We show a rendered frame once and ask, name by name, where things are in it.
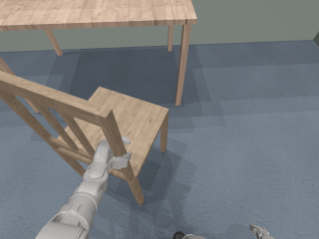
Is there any table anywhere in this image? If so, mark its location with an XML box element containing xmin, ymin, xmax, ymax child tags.
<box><xmin>0</xmin><ymin>0</ymin><xmax>197</xmax><ymax>113</ymax></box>

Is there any robot right hand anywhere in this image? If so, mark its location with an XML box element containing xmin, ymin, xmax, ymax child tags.
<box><xmin>249</xmin><ymin>224</ymin><xmax>274</xmax><ymax>239</ymax></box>

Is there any left robot forearm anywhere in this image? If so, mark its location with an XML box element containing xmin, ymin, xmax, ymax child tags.
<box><xmin>34</xmin><ymin>161</ymin><xmax>109</xmax><ymax>239</ymax></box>

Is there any chair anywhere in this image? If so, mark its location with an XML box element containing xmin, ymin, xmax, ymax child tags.
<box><xmin>0</xmin><ymin>71</ymin><xmax>169</xmax><ymax>205</ymax></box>

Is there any left robot upper arm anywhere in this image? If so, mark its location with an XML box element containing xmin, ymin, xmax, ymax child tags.
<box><xmin>37</xmin><ymin>221</ymin><xmax>90</xmax><ymax>239</ymax></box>

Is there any robot left hand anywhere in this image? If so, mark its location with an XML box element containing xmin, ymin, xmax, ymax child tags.
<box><xmin>93</xmin><ymin>135</ymin><xmax>132</xmax><ymax>170</ymax></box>

